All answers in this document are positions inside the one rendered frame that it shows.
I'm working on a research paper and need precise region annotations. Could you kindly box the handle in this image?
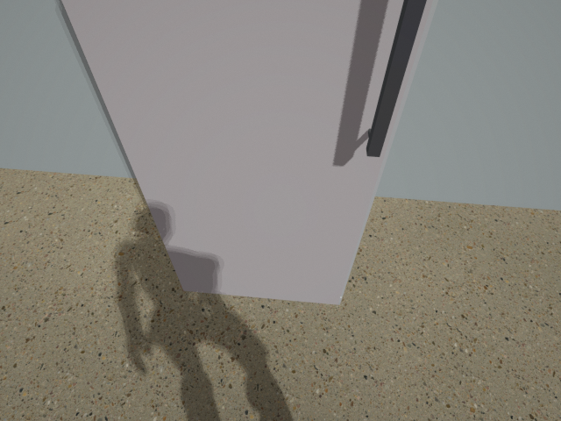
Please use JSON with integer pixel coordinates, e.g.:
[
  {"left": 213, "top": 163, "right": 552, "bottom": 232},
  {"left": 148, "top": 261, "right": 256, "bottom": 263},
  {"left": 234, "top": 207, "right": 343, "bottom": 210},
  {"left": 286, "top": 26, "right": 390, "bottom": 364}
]
[{"left": 366, "top": 0, "right": 427, "bottom": 157}]

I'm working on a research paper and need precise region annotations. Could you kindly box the fridge door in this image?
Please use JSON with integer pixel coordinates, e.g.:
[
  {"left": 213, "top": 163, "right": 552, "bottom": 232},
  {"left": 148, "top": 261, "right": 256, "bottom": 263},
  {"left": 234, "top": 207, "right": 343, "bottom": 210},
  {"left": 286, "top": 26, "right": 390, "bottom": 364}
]
[{"left": 61, "top": 0, "right": 433, "bottom": 305}]

